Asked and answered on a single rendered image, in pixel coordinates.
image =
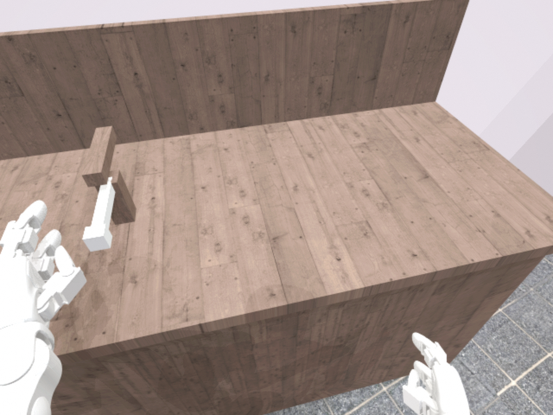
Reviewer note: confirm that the left robot forearm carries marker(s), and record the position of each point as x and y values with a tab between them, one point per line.
29	369

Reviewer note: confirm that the tap lever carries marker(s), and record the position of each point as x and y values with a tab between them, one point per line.
97	236

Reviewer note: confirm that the robot left hand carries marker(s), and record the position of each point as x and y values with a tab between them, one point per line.
29	292

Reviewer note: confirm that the counter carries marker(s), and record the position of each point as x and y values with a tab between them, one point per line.
291	204

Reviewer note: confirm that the robot right hand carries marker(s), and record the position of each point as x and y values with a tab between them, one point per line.
444	390

